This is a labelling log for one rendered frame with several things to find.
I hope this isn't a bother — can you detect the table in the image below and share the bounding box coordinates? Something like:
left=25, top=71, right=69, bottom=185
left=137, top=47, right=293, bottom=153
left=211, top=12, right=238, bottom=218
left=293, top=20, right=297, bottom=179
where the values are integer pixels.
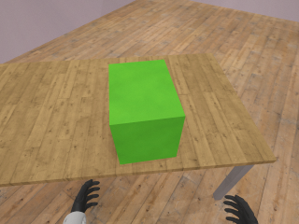
left=0, top=52, right=277, bottom=201

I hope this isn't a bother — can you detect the robot left forearm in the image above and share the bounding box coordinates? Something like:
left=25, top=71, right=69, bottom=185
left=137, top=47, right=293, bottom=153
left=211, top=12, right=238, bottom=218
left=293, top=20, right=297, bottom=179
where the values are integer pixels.
left=63, top=211, right=87, bottom=224

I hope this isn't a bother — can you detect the robot right hand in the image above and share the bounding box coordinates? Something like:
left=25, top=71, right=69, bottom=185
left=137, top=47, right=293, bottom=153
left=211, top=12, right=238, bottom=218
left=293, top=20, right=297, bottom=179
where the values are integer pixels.
left=223, top=195, right=259, bottom=224

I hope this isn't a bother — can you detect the carton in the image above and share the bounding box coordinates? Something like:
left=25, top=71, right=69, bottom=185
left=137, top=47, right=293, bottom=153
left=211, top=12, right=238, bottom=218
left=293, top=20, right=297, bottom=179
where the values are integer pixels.
left=108, top=60, right=186, bottom=165

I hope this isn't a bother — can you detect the robot left hand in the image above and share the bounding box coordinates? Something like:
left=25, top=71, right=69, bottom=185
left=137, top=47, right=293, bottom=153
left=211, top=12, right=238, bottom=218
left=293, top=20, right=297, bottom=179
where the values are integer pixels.
left=70, top=179, right=100, bottom=213

